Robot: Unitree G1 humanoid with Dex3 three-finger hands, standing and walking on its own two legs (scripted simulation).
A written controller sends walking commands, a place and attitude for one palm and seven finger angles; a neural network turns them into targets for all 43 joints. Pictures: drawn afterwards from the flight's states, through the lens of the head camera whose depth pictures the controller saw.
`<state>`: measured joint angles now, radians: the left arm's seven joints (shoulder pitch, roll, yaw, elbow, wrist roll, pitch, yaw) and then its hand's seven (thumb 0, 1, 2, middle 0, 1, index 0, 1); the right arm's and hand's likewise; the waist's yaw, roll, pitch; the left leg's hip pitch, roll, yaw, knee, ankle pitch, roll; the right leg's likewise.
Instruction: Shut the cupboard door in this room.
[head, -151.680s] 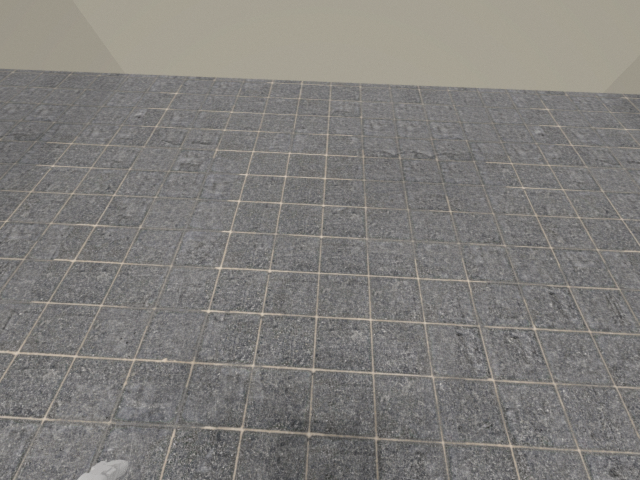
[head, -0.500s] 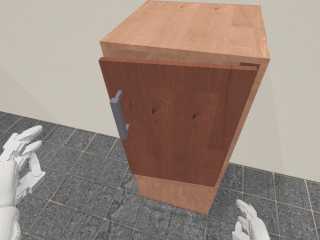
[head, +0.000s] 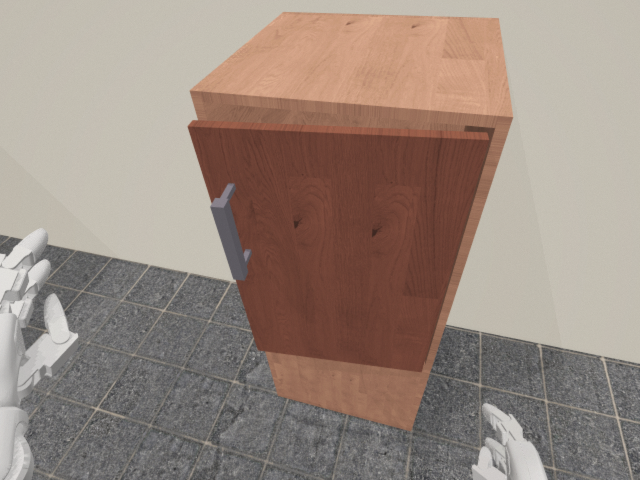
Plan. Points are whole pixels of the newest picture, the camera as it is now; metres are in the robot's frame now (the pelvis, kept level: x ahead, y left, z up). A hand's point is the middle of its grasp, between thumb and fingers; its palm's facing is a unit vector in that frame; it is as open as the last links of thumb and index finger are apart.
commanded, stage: step back with the hand held close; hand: left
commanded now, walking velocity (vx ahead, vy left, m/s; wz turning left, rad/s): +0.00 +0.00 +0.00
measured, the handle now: (235, 233) +0.44 +0.20 +0.06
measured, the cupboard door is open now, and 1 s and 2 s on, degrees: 6 6 6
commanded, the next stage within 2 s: stop stepping back and stand still in 1.12 s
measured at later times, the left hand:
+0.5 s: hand (33, 362) +0.16 +0.29 +0.16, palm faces +0.38 -0.76 -0.53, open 7.4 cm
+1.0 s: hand out of the picture +0.06 +0.30 +0.17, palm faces +0.49 -0.72 -0.49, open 7.4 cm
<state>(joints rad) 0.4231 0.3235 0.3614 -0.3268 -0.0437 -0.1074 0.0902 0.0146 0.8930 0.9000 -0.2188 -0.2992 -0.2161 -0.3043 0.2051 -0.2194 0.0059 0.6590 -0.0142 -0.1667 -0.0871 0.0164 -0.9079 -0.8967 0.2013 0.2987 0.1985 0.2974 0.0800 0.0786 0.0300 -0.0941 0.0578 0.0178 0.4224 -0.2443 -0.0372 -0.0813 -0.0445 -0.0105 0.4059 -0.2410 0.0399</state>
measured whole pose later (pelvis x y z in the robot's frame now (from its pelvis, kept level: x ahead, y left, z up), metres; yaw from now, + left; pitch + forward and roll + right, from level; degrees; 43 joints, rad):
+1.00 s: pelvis -0.13 +0.02 -0.02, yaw +3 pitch -2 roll -2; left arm 0.49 0.45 0.49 -0.47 -0.01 -0.32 0.15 0.01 0.89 0.90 -0.22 -0.30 -0.22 -0.30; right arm 0.25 -0.21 -0.01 0.61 0.00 -0.15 -0.07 0.02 -0.91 -0.90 0.20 0.30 0.20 0.30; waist -0.02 0.00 0.05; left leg -0.49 0.03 -0.01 0.66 -0.24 0.02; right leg -0.42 -0.01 0.08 0.57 -0.16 0.06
